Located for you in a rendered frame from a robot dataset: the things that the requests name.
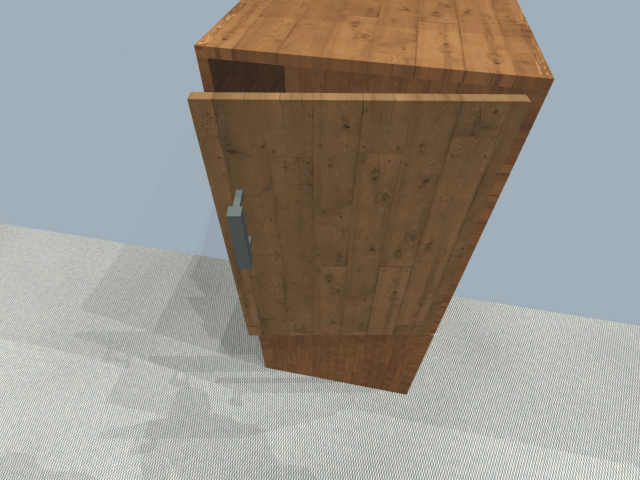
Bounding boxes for cupboard door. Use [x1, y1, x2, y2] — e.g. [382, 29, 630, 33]
[187, 92, 531, 335]

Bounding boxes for handle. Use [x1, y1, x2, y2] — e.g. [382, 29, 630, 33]
[226, 190, 253, 269]

